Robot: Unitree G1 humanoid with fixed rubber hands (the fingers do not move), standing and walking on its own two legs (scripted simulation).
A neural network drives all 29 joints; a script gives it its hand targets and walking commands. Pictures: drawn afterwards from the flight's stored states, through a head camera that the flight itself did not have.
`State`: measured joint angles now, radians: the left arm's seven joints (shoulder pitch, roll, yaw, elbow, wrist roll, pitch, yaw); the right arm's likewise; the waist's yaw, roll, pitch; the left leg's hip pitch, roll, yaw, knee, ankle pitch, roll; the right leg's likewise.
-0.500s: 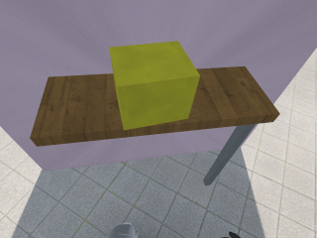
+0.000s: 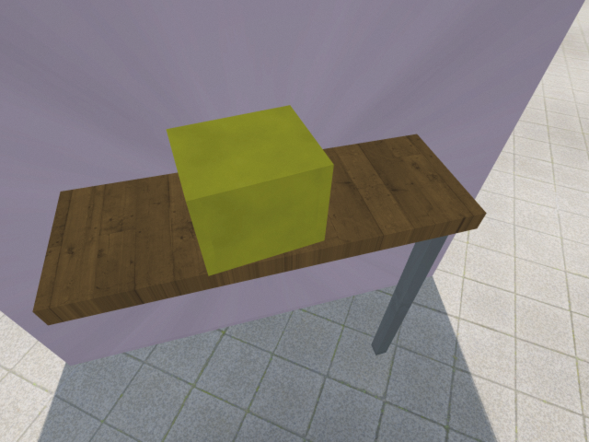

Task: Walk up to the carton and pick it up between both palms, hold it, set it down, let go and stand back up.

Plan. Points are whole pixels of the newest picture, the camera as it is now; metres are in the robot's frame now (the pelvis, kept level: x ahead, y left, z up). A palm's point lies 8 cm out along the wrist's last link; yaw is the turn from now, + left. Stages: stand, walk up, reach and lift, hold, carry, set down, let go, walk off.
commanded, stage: walk up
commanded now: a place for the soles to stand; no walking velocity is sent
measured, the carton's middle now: (250, 188) +0.50 +0.08 +0.07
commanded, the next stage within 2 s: none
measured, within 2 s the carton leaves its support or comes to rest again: neither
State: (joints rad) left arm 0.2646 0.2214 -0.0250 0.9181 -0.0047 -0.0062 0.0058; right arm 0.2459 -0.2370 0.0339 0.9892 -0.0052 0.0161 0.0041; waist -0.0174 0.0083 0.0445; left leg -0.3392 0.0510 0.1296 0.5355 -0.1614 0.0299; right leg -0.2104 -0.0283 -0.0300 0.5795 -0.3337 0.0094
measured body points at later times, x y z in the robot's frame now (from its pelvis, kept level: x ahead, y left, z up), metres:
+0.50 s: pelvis +0.01 -0.01 +0.00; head +0.02 -0.01 +0.45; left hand +0.06 +0.24 -0.14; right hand +0.06 -0.26 -0.15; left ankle +0.08 +0.11 -0.73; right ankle -0.01 -0.13 -0.73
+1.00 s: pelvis +0.04 -0.13 -0.01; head +0.04 -0.14 +0.44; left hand -0.01 +0.13 -0.14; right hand +0.10 -0.39 -0.16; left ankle +0.07 +0.04 -0.68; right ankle +0.07 -0.22 -0.73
